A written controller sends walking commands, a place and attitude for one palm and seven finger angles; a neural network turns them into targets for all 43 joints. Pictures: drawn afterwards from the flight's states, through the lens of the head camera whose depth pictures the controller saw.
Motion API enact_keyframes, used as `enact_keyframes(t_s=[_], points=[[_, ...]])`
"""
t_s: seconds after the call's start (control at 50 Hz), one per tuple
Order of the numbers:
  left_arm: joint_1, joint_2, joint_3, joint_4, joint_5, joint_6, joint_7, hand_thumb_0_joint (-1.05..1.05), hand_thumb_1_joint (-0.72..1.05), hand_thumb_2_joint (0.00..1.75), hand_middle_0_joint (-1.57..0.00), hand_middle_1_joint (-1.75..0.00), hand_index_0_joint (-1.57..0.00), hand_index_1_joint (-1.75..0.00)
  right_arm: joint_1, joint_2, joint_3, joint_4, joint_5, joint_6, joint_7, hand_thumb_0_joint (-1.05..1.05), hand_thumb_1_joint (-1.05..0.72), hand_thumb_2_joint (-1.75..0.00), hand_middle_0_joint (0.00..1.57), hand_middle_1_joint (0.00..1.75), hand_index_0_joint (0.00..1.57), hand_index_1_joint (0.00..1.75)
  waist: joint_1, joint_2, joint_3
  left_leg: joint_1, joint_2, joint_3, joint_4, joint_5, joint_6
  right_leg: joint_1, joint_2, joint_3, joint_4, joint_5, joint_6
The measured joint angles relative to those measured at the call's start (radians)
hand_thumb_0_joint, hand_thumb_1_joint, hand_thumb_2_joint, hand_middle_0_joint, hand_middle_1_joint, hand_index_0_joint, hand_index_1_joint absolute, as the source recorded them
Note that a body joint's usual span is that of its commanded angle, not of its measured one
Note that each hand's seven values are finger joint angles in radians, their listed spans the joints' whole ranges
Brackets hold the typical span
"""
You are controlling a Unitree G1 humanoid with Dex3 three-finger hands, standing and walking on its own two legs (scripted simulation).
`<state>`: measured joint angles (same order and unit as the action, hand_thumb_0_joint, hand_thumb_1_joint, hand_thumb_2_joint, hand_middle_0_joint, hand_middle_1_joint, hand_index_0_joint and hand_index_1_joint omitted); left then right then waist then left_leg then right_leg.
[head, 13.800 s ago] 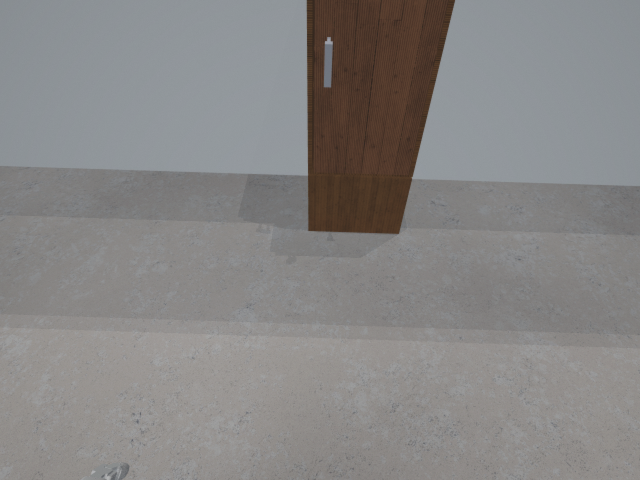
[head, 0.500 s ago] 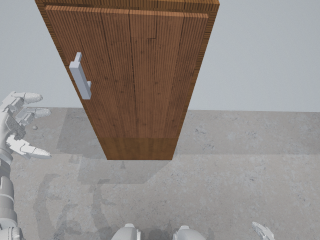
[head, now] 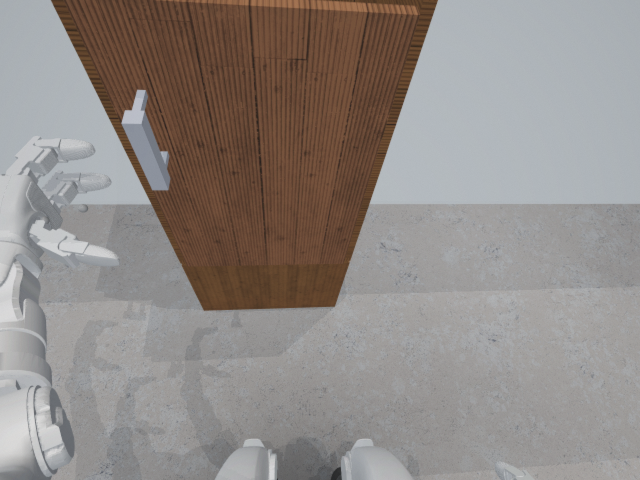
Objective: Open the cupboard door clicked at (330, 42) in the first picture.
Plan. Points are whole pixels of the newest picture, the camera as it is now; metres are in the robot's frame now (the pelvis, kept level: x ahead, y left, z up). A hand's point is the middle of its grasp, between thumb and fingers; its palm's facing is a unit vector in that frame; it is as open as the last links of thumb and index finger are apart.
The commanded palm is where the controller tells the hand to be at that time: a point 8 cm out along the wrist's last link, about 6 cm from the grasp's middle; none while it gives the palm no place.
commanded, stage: move the hooked fingers beside the handle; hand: left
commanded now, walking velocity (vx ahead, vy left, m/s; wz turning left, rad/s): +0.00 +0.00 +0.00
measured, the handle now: (151, 142) +0.53 +0.22 +0.06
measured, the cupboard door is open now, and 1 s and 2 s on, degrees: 0 0 0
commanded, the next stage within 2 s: slide the fingers in behind the handle in 1.34 s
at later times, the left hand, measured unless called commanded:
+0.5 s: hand (98, 171) +0.48 +0.28 +0.06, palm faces +0.03 -1.00 -0.02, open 14.0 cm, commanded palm +0.46 +0.32 +0.06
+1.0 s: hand (89, 174) +0.47 +0.29 +0.06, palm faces +0.04 -1.00 -0.02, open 14.0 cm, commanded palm +0.45 +0.32 +0.06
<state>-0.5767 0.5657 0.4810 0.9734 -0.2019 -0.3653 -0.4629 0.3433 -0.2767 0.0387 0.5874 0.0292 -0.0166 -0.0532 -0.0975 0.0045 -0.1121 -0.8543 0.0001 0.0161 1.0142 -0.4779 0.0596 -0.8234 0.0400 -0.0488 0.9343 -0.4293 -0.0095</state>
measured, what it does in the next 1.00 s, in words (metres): stands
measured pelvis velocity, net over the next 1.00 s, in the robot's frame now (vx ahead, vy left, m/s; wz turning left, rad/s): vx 0.00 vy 0.00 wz -0.01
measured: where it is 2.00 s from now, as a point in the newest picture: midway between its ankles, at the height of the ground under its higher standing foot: outside the picture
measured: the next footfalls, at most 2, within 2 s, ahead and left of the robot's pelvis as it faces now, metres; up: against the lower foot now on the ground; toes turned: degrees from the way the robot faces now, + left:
none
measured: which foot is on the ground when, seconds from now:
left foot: down 0.00-1.00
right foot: down 0.00-1.00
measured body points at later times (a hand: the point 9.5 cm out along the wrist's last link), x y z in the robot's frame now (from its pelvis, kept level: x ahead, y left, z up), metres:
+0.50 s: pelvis +0.00 +0.00 -0.01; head +0.13 +0.04 +0.42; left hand +0.47 +0.33 +0.06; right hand +0.01 -0.28 -0.10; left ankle +0.00 +0.08 -0.68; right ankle +0.01 -0.12 -0.68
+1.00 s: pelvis +0.00 +0.00 -0.01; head +0.13 +0.04 +0.42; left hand +0.46 +0.34 +0.06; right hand +0.02 -0.27 -0.10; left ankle +0.00 +0.08 -0.68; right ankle +0.01 -0.12 -0.68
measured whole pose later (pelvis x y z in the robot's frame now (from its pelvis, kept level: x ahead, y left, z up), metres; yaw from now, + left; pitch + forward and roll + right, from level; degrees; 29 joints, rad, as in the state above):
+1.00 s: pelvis +0.00 +0.00 -0.01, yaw -1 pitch +22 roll -5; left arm -0.76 0.68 0.51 1.14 -0.16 -0.38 -0.47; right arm 0.39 -0.28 0.05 0.59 0.01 0.09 -0.04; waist -0.15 0.01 -0.11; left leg -0.94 0.02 0.00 1.06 -0.50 0.06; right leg -0.89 0.06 -0.06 0.94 -0.43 -0.01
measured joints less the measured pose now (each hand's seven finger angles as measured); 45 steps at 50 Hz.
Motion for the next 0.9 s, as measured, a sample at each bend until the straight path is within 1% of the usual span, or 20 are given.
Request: enact_keyframes(t_s=[0.12,0.26,0.36,0.5,0.58,0.62,0.66,0.8,0.9], points=[[-0.05,0.02,0.006,0.056,0.003,-0.021,-0.005,-0.01,-0.5,0.3,-0.3,-1.2,-0.3,-1.2,0.018,-0.006,-0.001,0.015,-0.002,0.025,0.001,0.01,-0.9,-0.9,0.2,0.3,0.2,0.3,-0.006,-0.001,0.001,-0.015,0.002,-0.001,0.008,-0.002,0.002,-0.013,0.002,-0.001,0.004,0.0,0.002],[-0.121,0.069,0.018,0.131,0.029,-0.026,-0.011,-0.01,-0.5,0.3,-0.3,-1.2,-0.3,-1.2,0.025,-0.012,0.002,0.019,-0.006,0.046,-0.004,0.01,-0.9,-0.9,0.2,0.3,0.2,0.3,-0.029,-0.008,0.007,-0.049,0.006,-0.006,0.028,-0.005,0.002,-0.043,0.005,-0.006,0.015,0.001,0.001],[-0.171,0.098,0.026,0.161,0.039,-0.033,-0.013,-0.01,-0.5,0.3,-0.3,-1.2,-0.3,-1.2,0.03,-0.017,0.004,0.023,-0.01,0.057,-0.005,0.01,-0.9,-0.9,0.2,0.3,0.2,0.3,-0.044,-0.007,0.012,-0.077,0.009,-0.01,0.043,-0.008,0.002,-0.067,0.009,-0.011,0.023,0.001,0.001],[-0.254,0.13,0.007,0.21,0.058,-0.011,-0.003,-0.01,-0.5,0.3,-0.3,-1.2,-0.3,-1.2,0.037,-0.02,0.012,0.024,-0.017,0.072,-0.004,0.01,-0.9,-0.9,0.2,0.3,0.2,0.3,-0.062,0.001,0.015,-0.116,0.009,-0.015,0.058,-0.011,0.003,-0.102,0.008,-0.016,0.033,0.0,0.002],[-0.286,0.149,0.027,0.231,0.074,-0.001,0.008,-0.01,-0.5,0.3,-0.3,-1.2,-0.3,-1.2,0.039,-0.017,0.019,0.018,-0.021,0.079,-0.001,0.01,-0.9,-0.9,0.2,0.3,0.2,0.3,-0.077,0.002,0.016,-0.137,0.013,-0.011,0.067,-0.015,0.004,-0.124,0.012,-0.013,0.041,-0.002,0.003],[-0.28,0.153,0.043,0.217,0.079,-0.001,0.013,-0.01,-0.5,0.3,-0.3,-1.2,-0.3,-1.2,0.044,-0.015,0.017,0.012,-0.025,0.082,0.003,0.01,-0.9,-0.9,0.2,0.3,0.2,0.3,-0.082,0.005,0.015,-0.142,0.016,-0.009,0.068,-0.017,0.004,-0.13,0.015,-0.01,0.041,-0.002,0.003],[-0.259,0.155,0.054,0.196,0.079,-0.004,0.014,-0.01,-0.5,0.3,-0.3,-1.2,-0.3,-1.2,0.051,-0.012,0.014,0.006,-0.027,0.087,0.008,0.01,-0.9,-0.9,0.2,0.3,0.2,0.3,-0.083,0.007,0.012,-0.139,0.02,-0.003,0.064,-0.019,0.003,-0.13,0.019,-0.004,0.036,0.0,0.004],[-0.191,0.142,0.073,0.17,0.064,0.01,0.002,-0.01,-0.49,0.3,-0.3,-1.2,-0.3,-1.2,0.073,-0.005,0.014,-0.003,-0.021,0.104,0.019,0.01,-0.9,-0.9,0.2,0.3,0.2,0.3,-0.07,0.01,0.006,-0.107,0.025,0.004,0.043,-0.021,0.005,-0.101,0.025,0.005,0.014,0.002,0.005],[-0.164,0.127,0.065,0.15,0.052,-0.011,0.0,-0.01,-0.49,0.3,-0.3,-1.2,-0.3,-1.2,0.07,-0.001,0.01,0.001,-0.018,0.104,0.021,0.01,-0.9,-0.9,0.2,0.3,0.2,0.3,-0.058,0.004,0.001,-0.087,0.024,-0.002,0.036,-0.021,0.003,-0.078,0.024,0.0,0.004,0.002,0.003]])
